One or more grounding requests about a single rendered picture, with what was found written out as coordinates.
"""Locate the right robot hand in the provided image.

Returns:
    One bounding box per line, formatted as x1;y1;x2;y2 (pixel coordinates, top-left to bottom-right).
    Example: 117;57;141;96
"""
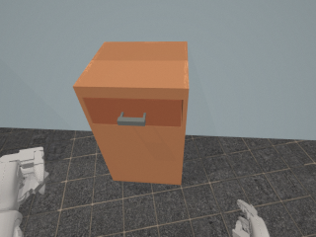
232;199;270;237

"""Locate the handle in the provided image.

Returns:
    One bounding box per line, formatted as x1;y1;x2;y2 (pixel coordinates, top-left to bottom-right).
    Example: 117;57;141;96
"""
117;112;146;126

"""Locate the drawer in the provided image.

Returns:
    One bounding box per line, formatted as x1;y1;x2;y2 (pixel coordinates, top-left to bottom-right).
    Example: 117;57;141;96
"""
83;97;182;127

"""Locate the cabinet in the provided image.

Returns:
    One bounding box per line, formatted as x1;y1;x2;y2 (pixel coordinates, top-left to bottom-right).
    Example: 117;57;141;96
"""
73;41;190;185

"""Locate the robot left forearm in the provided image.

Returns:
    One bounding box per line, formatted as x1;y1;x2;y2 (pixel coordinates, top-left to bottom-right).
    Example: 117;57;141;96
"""
0;210;24;237

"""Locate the left robot hand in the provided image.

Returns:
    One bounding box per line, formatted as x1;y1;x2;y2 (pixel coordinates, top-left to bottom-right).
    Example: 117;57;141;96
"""
0;147;49;211

